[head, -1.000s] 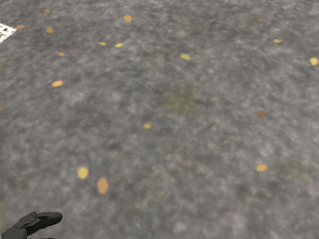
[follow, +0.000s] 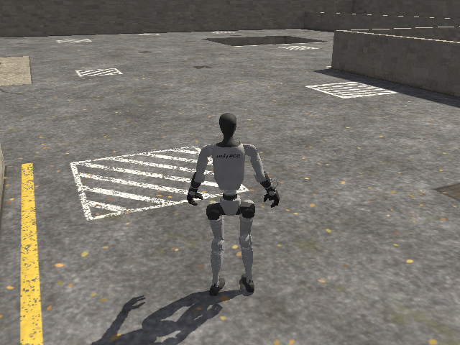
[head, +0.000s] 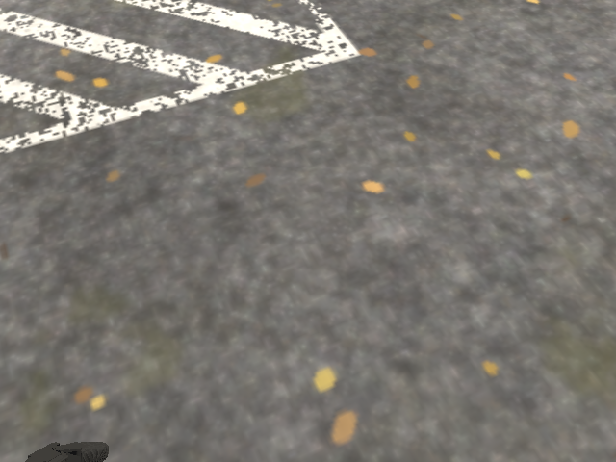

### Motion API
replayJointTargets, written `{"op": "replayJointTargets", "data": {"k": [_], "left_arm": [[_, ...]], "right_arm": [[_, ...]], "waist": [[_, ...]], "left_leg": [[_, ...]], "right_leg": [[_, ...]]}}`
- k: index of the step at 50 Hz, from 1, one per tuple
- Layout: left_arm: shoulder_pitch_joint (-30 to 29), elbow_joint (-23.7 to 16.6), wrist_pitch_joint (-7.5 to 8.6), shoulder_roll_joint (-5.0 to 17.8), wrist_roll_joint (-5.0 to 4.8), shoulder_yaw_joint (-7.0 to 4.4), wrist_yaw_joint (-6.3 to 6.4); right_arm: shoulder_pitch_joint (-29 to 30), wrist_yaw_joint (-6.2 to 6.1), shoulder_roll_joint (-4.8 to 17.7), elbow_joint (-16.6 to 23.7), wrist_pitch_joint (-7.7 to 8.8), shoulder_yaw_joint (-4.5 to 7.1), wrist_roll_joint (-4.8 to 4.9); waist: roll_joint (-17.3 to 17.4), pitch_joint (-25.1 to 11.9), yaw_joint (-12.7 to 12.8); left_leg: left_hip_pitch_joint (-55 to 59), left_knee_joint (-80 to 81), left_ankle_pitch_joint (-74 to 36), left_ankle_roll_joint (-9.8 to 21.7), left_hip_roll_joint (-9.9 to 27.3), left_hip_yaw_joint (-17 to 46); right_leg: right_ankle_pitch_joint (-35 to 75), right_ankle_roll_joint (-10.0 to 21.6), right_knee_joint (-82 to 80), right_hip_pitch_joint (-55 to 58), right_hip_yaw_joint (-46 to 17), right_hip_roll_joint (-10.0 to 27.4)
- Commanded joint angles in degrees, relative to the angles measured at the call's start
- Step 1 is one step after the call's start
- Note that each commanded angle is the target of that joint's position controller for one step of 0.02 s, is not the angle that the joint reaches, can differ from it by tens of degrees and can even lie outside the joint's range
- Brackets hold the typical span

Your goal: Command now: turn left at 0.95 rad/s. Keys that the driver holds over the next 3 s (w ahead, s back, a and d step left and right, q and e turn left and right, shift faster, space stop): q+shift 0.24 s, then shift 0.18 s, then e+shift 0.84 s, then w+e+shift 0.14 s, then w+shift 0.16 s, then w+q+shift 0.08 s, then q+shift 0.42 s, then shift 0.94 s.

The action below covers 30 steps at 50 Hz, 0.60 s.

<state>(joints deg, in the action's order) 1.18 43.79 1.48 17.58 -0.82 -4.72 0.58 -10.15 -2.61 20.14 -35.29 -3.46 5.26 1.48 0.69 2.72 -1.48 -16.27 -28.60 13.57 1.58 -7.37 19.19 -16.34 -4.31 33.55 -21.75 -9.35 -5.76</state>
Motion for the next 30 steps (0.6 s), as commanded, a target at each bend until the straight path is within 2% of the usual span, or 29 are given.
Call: {"op": "replayJointTargets", "data": {"k": [1, 2, 3, 4, 5, 6, 7, 8, 9, 12, 14, 17, 21, 22, 23, 24, 25, 26, 27, 28, 29, 30], "left_arm": [[3.06, -2.72, 1.48, 7.12, -0.27, -2.44, -0.43], [4.47, -2.38, 1.3, 8.62, -0.03, -2.99, -0.25], [2.36, -3.61, 0.56, 11.1, 0.79, -3.01, 0.22], [1.99, -3.87, 0.3, 11.36, 3.32, -2.81, 0.02], [0.66, -4.69, 0.46, 9.36, 2.84, -2.54, 0.21], [-1.29, -5.25, 0.28, 6.48, 2.16, -1.76, 0.72], [-1.82, -5.69, -0.17, 5.46, 1.7, -1.35, 1.34], [-2.0, -5.66, -0.54, 5.46, 1.27, -1.16, 1.95], [-1.22, -5.5, -0.79, 5.71, 1.41, -0.94, 2.4], [3.3, -4.7, -1.47, 7.01, 2.13, -1.15, 2.84], [5.6, -4.03, -1.75, 8.37, 2.08, -1.5, 2.27], [4.42, -4.04, -2.05, 10.39, 1.39, -2.05, 0.82], [4.44, -3.06, -1.76, 11.29, -0.46, -2.15, -0.69], [4.47, -2.45, -1.62, 10.93, -1.1, -1.8, -0.82], [4.17, -1.76, -1.44, 9.12, -1.59, -0.9, -0.94], [7.33, -0.16, -0.77, 4.75, -0.84, 0.92, -1.5], [8.47, -1.17, -0.08, -0.71, 2.73, 3.36, -2.41], [10.02, -0.56, -0.41, 0.62, 1.33, 2.77, -2.33], [7.8, -0.41, -1.1, 6.58, -0.07, 1.36, -1.76], [6.91, -0.87, -1.51, 9.07, -1.09, 0.12, -1.38], [8.3, 0.41, -2.17, 10.32, -1.35, -0.81, -0.57], [9.86, 0.77, -3.04, 10.77, -1.15, -1.43, 0.01]], "right_arm": [[3.36, 0.01, 8.93, 5.47, 0.27, 2.44, 0.59], [1.87, 0.13, 6.76, 5.67, 0.21, 1.76, 0.44], [-5.07, 0.61, 2.5, 4.39, 0.16, 0.62, -0.82], [-4.96, 0.79, 6.57, 6.16, 0.63, 1.73, -0.27], [-4.7, 1.0, 10.88, 5.47, 0.93, 2.82, -0.46], [-4.21, 1.08, 12.15, 4.36, 0.68, 3.42, -0.28], [-4.28, 0.98, 10.84, 3.44, 0.14, 3.33, -0.33], [-4.39, 1.21, 9.4, 3.68, -0.16, 2.9, -0.31], [-3.44, 1.55, 8.07, 4.42, -0.17, 2.39, 0.05], [0.96, 1.93, 5.59, 7.14, 0.29, 1.2, 0.56], [2.47, 2.05, 4.25, 8.2, 0.6, 0.51, -0.15], [1.62, 2.21, 2.99, 8.12, 0.78, -0.26, -0.87], [0.62, 2.48, 3.3, 7.32, 0.2, -0.19, -0.76], [-0.36, 2.55, 2.61, 6.72, 0.16, -0.31, -0.94], [-3.14, 2.52, 2.16, 5.22, 0.29, -0.31, -1.22], [-4.3, 2.14, 3.05, 4.45, 0.43, -0.36, -1.66], [-6.69, 1.22, 6.22, 4.75, 0.5, -0.37, -2.69], [-2.1, 1.35, 4.56, 5.09, 1.31, -1.14, -4.35], [0.17, 1.94, 3.07, 5.47, 2.25, -1.18, -4.43], [0.85, 1.82, 5.41, 4.23, 2.67, -0.26, -4.1], [0.97, 1.4, 7.86, 3.71, 2.78, 0.71, -3.55], [2.15, 1.05, 7.38, 3.33, 2.97, 0.67, -2.81]], "waist": [[10.67, -8.7, 2.68], [6.89, -10.44, 2.04], [-7.28, -12.66, -2.32], [-14.75, -8.66, -2.66], [-12.05, -6.7, -2.22], [-8.88, -4.95, -1.79], [-7.15, -4.51, -1.42], [-7.31, -3.65, -0.85], [-7.59, -3.06, -0.16], [-8.62, -3.85, 3.29], [-7.88, -5.53, 4.53], [-7.91, -7.15, 3.6], [-9.79, -6.93, 2.7], [-9.51, -6.97, 1.73], [-8.37, -7.38, -0.1], [-4.22, -9.02, -0.05], [8.67, -14.11, 1.18], [12.57, -14.14, 2.06], [8.72, -11.29, 0.14], [10.79, -7.86, 0.15], [10.41, -6.79, -0.08], [10.49, -5.37, 0.56]], "left_leg": [[6.88, 1.6, -18.05, 5.29, 10.69, 15.16], [2.23, -2.99, -5.19, 3.05, 7.68, 12.56], [-5.11, -15.19, 18.59, 0.42, 0.1, 2.74], [-15.63, -25.45, 25.0, -2.05, -1.51, -3.46], [-17.57, -33.03, 21.32, -4.13, 3.56, -5.81], [-18.02, -35.64, 16.53, -5.03, 5.52, -7.21], [-18.47, -38.31, 13.02, -5.71, 6.26, -8.32], [-19.77, -41.22, 10.52, -6.48, 6.9, -10.0], [-20.69, -41.94, 8.98, -7.05, 8.0, -12.35], [-23.75, -36.62, 6.84, -8.54, 11.31, -16.33], [-22.09, -32.1, 8.34, -8.86, 12.05, -16.5], [-14.6, -23.67, 8.84, -7.83, 11.48, -18.29], [-6.02, -10.65, 6.89, -5.41, 9.08, -20.5], [-1.81, -3.58, 3.7, -3.95, 8.37, -20.17], [5.68, 6.63, -3.91, -1.99, 7.48, -20.38], [16.34, 11.73, -14.29, -0.66, 10.22, -16.71], [28.49, 7.73, -40.56, 2.49, 24.13, -2.64], [19.15, 6.16, -38.52, 11.91, 30.54, -1.67], [14.98, 7.42, -32.25, 13.22, 27.32, -5.05], [14.38, 7.87, -29.65, 12.07, 25.2, -7.86], [14.0, 8.44, -27.34, 11.24, 24.6, -9.63], [11.72, 8.66, -29.31, 10.97, 24.99, -11.71]], "right_leg": [[7.58, 1.29, -13.59, 7.66, 1.56, 1.5], [12.29, 3.5, -16.7, 15.72, -1.6, 7.48], [21.18, 8.83, -15.3, 23.02, -12.86, 19.62], [25.01, 16.74, -17.03, 19.23, -22.96, 26.86], [22.71, 18.9, -17.25, 17.34, -20.59, 28.03], [17.94, 16.97, -16.63, 15.74, -13.24, 23.9], [13.55, 15.03, -16.27, 15.37, -8.24, 20.36], [14.36, 14.98, -16.48, 14.99, -5.04, 19.2], [16.82, 15.45, -17.0, 14.74, -1.92, 18.62], [21.03, 17.3, -17.95, 20.08, 2.64, 19.63], [25.7, 18.64, -17.35, 22.48, 3.2, 21.1], [31.16, 18.54, -16.2, 20.91, 6.69, 21.77], [31.52, 16.95, -13.18, 19.49, 8.11, 22.39], [30.46, 15.89, -11.07, 18.36, 7.88, 21.76], [28.21, 13.87, -8.29, 15.28, 8.46, 20.33], [21.08, 9.43, -5.74, 9.18, 10.08, 17.66], [-3.91, 4.04, 3.54, -0.46, 13.18, 13.23], [-19.58, 1.41, 7.85, -1.51, 10.52, 11.42], [-19.97, 0.12, 12.74, -0.99, 8.46, 11.47], [-19.07, -0.3, 19.0, -5.38, 9.17, 10.06], [-17.97, -0.51, 24.9, -8.19, 8.61, 9.6], [-16.08, -0.96, 29.17, -8.95, 7.53, 9.51]]}}
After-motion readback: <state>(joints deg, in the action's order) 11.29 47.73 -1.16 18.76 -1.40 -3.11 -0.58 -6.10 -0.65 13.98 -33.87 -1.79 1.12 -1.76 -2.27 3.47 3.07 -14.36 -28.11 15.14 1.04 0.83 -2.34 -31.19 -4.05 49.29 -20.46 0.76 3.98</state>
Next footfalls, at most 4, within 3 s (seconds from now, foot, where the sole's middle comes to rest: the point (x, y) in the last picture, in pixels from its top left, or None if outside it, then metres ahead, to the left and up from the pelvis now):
0.04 right None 0.08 -0.13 -0.78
0.48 left None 0.02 0.15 -0.78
0.94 right None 0.10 -0.09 -0.78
1.46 left None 0.23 0.09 -0.78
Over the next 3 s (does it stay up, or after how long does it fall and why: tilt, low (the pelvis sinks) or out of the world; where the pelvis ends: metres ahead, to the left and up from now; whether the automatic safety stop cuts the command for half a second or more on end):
stays up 0.46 -0.20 0.00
